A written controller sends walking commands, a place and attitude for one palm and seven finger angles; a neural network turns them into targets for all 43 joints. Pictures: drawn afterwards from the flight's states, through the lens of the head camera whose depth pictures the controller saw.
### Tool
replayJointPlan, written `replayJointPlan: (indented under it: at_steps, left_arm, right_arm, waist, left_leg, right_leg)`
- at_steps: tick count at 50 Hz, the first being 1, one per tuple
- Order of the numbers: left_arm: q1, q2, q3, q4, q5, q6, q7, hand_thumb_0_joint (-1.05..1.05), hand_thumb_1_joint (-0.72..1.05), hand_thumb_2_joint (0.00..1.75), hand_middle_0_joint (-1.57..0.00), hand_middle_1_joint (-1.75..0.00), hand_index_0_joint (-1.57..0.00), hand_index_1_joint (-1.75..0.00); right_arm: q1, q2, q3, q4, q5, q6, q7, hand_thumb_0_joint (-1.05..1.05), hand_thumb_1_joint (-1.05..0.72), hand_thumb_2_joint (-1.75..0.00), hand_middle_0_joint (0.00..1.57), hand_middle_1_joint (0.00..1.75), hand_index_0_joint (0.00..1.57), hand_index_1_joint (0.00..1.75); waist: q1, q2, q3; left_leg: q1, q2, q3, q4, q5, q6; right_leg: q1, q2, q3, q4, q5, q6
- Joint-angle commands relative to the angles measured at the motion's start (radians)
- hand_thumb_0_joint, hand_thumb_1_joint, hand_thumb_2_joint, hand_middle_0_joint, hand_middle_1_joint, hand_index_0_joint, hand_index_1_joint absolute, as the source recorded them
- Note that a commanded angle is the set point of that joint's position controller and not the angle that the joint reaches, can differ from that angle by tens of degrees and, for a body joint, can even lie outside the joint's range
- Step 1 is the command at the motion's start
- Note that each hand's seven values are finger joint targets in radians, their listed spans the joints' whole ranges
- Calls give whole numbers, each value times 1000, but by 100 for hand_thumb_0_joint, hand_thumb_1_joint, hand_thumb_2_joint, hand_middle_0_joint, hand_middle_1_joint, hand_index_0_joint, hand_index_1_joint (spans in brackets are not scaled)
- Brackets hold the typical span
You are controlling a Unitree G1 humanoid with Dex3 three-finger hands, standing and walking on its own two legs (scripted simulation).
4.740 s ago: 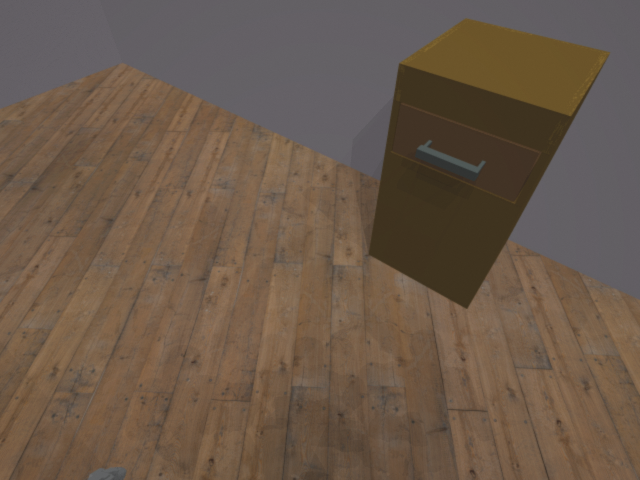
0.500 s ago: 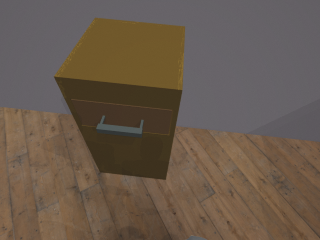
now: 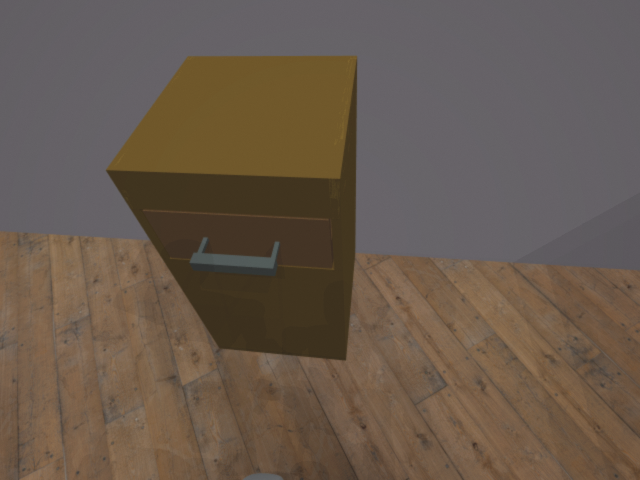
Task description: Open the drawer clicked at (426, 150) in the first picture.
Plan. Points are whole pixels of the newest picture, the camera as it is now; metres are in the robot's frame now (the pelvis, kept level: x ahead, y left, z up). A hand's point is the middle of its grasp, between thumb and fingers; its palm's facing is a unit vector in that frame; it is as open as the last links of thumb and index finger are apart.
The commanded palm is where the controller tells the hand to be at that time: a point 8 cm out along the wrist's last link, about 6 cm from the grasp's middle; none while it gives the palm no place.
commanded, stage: come to a stop and stand still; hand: left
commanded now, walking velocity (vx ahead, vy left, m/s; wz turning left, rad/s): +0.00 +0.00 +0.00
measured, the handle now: (237, 254) +0.55 +0.23 -0.17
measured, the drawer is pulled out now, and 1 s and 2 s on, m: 0.00 0.00 0.00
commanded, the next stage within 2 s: look again from close up in 0.62 s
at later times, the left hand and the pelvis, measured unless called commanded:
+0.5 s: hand out of the picture -0.05 +0.22 -0.18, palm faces +0.03 -0.98 -0.19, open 7.4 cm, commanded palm none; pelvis -0.03 +0.06 +0.00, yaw -1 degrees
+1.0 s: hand out of the picture -0.03 +0.24 -0.18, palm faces +0.00 -0.98 -0.21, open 7.4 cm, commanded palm none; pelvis -0.04 +0.06 -0.01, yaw -1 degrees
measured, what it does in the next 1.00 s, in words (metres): steps on the spot: left foot, then right foot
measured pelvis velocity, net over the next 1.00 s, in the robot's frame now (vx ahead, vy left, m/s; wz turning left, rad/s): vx -0.04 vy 0.06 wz -0.01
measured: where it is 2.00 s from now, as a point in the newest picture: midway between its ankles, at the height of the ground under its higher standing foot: outside the picture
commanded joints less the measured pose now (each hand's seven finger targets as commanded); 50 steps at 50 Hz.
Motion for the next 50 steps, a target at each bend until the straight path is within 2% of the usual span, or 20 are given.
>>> replayJointPlan:
  at_steps: [1,4,6,7,9,10,11,13,17,19,21,22,24,29,35,36,37,39,43,50]
  left_arm:
    - [79,237,58,-20,7,-6,9,0,90,90,-20,-30,-20,-30]
    - [57,236,61,-6,9,0,8,0,90,90,-20,-30,-20,-30]
    - [31,225,55,7,0,9,6,0,90,90,-20,-30,-20,-30]
    - [20,203,47,10,-6,14,5,0,90,90,-20,-30,-20,-30]
    - [39,107,29,1,-16,22,-1,0,90,90,-20,-30,-20,-30]
    - [38,95,26,4,-11,20,-4,0,90,90,-20,-30,-20,-30]
    - [35,95,23,31,-1,27,-2,0,90,90,-20,-30,-20,-30]
    - [103,94,20,73,-1,21,-8,0,90,90,-20,-30,-20,-30]
    - [105,66,-9,99,-10,-2,-3,0,90,90,-20,-30,-20,-30]
    - [130,66,-15,125,-15,-13,3,0,90,90,-20,-30,-20,-30]
    - [171,100,-17,159,-17,-28,11,0,90,90,-20,-30,-20,-30]
    - [173,107,-20,162,-18,-29,13,0,90,90,-20,-30,-20,-30]
    - [147,92,-20,169,-20,-32,14,0,90,90,-20,-30,-20,-30]
    - [136,74,-22,168,-21,-23,17,0,90,90,-20,-30,-20,-30]
    - [147,66,-25,175,-21,-20,16,0,90,90,-20,-30,-20,-30]
    - [230,111,-30,188,-3,-58,57,0,90,90,-20,-30,-20,-30]
    - [190,139,-23,141,-13,-65,48,0,90,90,-20,-30,-20,-30]
    - [134,130,-29,102,-15,-60,28,0,90,90,-20,-30,-20,-30]
    - [151,102,-35,95,-13,-45,16,0,90,90,-20,-30,-20,-30]
    - [153,101,-37,92,-15,-35,10,0,90,90,-20,-30,-20,-30]
  right_arm:
    - [5,-35,-1,-71,7,-36,6,0,-90,-90,20,30,20,30]
    - [60,-23,9,-56,10,-50,1,0,-90,-90,20,30,20,30]
    - [145,-8,16,-21,10,-58,-4,0,-90,-90,20,30,20,30]
    - [179,-16,20,-4,9,-64,-7,0,-90,-90,20,30,20,30]
    - [158,-111,10,-32,-7,-71,-11,0,-90,-90,20,30,20,30]
    - [87,-133,11,-51,-6,-72,-18,0,-90,-90,20,30,20,30]
    - [27,-109,18,-49,-3,-77,-24,0,-90,-90,20,30,20,30]
    - [-21,-70,36,-42,2,-82,-33,0,-90,-90,20,30,20,30]
    - [68,-52,40,18,6,-93,-39,0,-90,-90,20,30,20,30]
    - [110,-44,43,47,13,-100,-43,0,-90,-90,20,30,20,30]
    - [121,-9,46,53,24,-110,-40,0,-90,-90,20,30,20,30]
    - [125,-1,48,59,25,-112,-37,0,-90,-90,20,30,20,30]
    - [127,-8,49,74,19,-102,-37,0,-90,-90,20,30,20,30]
    - [134,9,59,105,17,-105,-37,0,-90,-90,20,30,20,30]
    - [145,20,61,114,15,-102,-38,0,-90,-90,20,30,20,30]
    - [35,-17,62,33,22,-124,-22,0,-90,-90,20,30,20,30]
    - [114,27,59,8,15,-112,-19,0,-90,-90,20,30,20,30]
    - [142,18,66,-6,5,-107,-9,0,-90,-90,20,30,20,30]
    - [158,-9,72,-23,5,-120,-17,0,-90,-90,20,30,20,30]
    - [148,-24,74,-14,7,-117,-20,0,-90,-90,20,30,20,30]
  waist:
    - [39,-228,-90]
    - [17,-229,-99]
    - [-23,-216,-88]
    - [-37,-163,-71]
    - [-26,165,7]
    - [-8,220,43]
    - [-1,254,68]
    - [36,193,57]
    - [0,111,0]
    - [6,52,-33]
    - [-7,-33,-72]
    - [-14,-13,-86]
    - [-20,-158,-71]
    - [-14,-52,-7]
    - [-11,-22,34]
    - [31,-75,29]
    - [-34,-40,-35]
    - [-36,19,-36]
    - [-18,41,-6]
    - [-11,-34,46]
  left_leg:
    - [-12,14,25,-198,-32,21]
    - [79,10,49,-366,-13,39]
    - [229,-4,80,-536,107,50]
    - [287,13,65,-613,126,57]
    - [104,246,-231,-840,-159,133]
    - [-33,293,-307,-913,-225,172]
    - [-91,270,-273,-938,-205,177]
    - [-45,217,-170,-878,-38,181]
    - [212,192,-106,-747,388,194]
    - [231,175,-89,-661,547,169]
    - [198,110,-41,-608,492,105]
    - [212,95,-38,-626,447,95]
    - [226,93,-23,-622,410,83]
    - [201,96,-28,-669,352,85]
    - [178,93,-32,-692,264,84]
    - [113,101,13,-460,378,55]
    - [132,57,-2,-514,133,63]
    - [132,58,-16,-541,135,79]
    - [80,102,-65,-594,207,110]
    - [70,94,-60,-641,162,113]
  right_leg:
    - [143,-221,257,-224,9,-123]
    - [101,-206,255,-229,-69,-117]
    - [-21,-158,212,-218,-196,-64]
    - [-91,-121,183,-181,-261,-31]
    - [-145,18,28,64,-243,32]
    - [-106,43,17,176,-210,39]
    - [-64,32,60,262,-209,37]
    - [-57,30,76,348,-190,30]
    - [-67,24,50,144,-196,48]
    - [46,20,54,-54,-45,52]
    - [163,-57,142,-115,227,18]
    - [164,-80,137,-99,261,9]
    - [134,-56,134,-86,266,5]
    - [109,-35,125,-120,109,13]
    - [89,-26,124,-140,41,14]
    - [91,-87,169,-92,473,15]
    - [99,-113,202,-94,249,-17]
    - [26,-51,164,-78,-129,-31]
    - [57,-2,110,-17,-80,-18]
    - [50,-7,114,-34,-61,-6]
